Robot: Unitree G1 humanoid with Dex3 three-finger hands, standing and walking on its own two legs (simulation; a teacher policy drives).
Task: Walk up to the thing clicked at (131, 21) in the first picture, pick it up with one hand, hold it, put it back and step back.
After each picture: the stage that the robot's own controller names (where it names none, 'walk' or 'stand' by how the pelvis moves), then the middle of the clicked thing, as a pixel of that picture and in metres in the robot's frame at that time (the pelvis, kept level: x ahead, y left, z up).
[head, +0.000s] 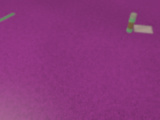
stand; (131, 22) +1.72 -0.60 -0.65
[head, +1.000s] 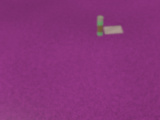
walk; (100, 26) +1.67 -0.09 -0.63
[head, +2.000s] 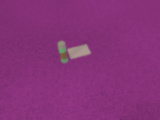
walk; (63, 52) +1.12 +0.27 -0.65
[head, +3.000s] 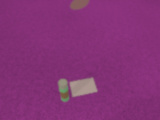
walk; (64, 90) +0.68 +0.21 -0.64
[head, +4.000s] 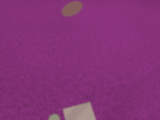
stand; out of the picture +0.39 +0.21 -0.63
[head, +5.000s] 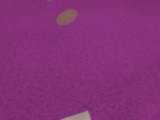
stand; out of the picture +0.35 +0.22 -0.66
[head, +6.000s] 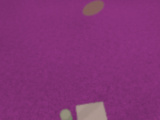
stand; out of the picture +0.42 +0.19 -0.65
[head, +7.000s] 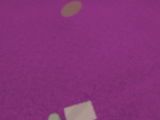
stand; out of the picture +0.40 +0.22 -0.63
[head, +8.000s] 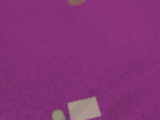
stand; out of the picture +0.36 +0.19 -0.61
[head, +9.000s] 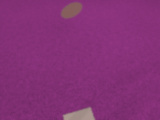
stand; out of the picture +0.34 +0.22 -0.63
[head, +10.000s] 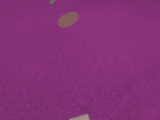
stand; out of the picture +0.34 +0.23 -0.66
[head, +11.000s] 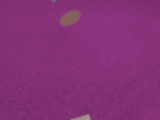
stand; out of the picture +0.32 +0.22 -0.66
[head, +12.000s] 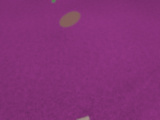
stand; out of the picture +0.31 +0.23 -0.66
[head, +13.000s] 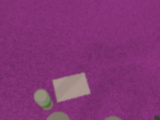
go down; (44, 100) +0.35 +0.23 -0.48
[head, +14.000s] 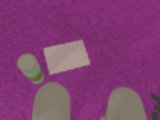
go down; (32, 71) +0.40 +0.26 -0.28
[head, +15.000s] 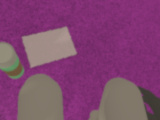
close in; (10, 63) +0.38 +0.28 -0.21
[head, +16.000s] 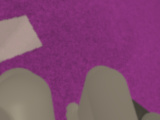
close; out of the picture +0.36 +0.30 -0.15
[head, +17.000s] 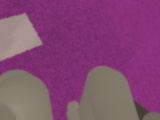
lift; out of the picture +0.36 +0.31 -0.15
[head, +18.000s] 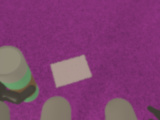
lift; (20, 80) +0.32 +0.22 +0.01
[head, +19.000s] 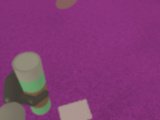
lift; (35, 87) +0.32 +0.18 +0.03
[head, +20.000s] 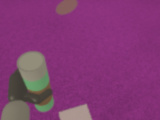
hold; (39, 85) +0.33 +0.17 +0.04
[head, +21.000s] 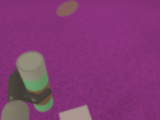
hold; (38, 85) +0.33 +0.17 +0.04
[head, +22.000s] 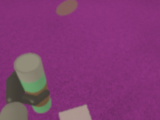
crouch; (36, 87) +0.33 +0.18 +0.03
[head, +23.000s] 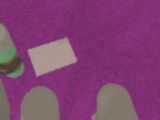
crouch; (5, 55) +0.42 +0.25 -0.07
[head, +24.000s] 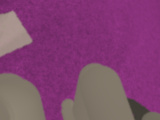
lower; out of the picture +0.39 +0.31 -0.16
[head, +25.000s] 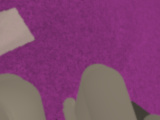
lower; out of the picture +0.39 +0.32 -0.15
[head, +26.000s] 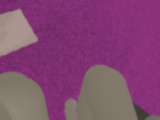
lower; out of the picture +0.37 +0.32 -0.16
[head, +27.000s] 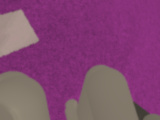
lower; out of the picture +0.36 +0.32 -0.16
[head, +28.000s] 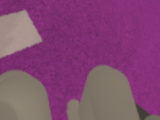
draw back; out of the picture +0.36 +0.31 -0.16
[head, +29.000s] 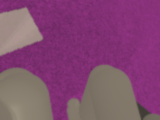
withdraw; out of the picture +0.34 +0.31 -0.16
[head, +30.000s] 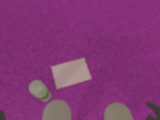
walk; (41, 91) +0.37 +0.24 -0.41
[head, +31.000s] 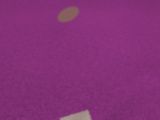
stand; out of the picture +0.32 +0.22 -0.60
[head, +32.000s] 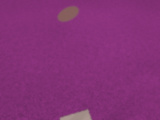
stand; out of the picture +0.32 +0.23 -0.60
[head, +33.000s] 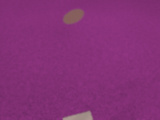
stand; out of the picture +0.33 +0.21 -0.63
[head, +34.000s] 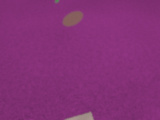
stand; out of the picture +0.33 +0.22 -0.66
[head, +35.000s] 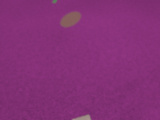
stand; out of the picture +0.31 +0.23 -0.66
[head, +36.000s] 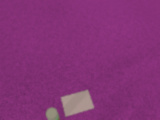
walk; (53, 117) +0.36 +0.19 -0.63
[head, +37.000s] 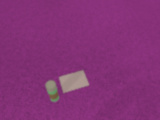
walk; (52, 91) +0.56 +0.24 -0.64
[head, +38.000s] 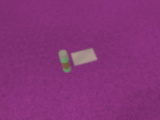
walk; (65, 61) +0.89 +0.26 -0.63
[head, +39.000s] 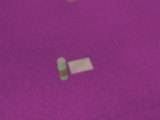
stand; (62, 69) +0.92 +0.22 -0.65
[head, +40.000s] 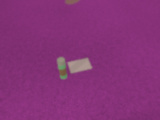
stand; (62, 68) +0.97 +0.23 -0.66
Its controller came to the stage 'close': yes
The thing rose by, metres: 0.68
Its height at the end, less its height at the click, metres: +0.00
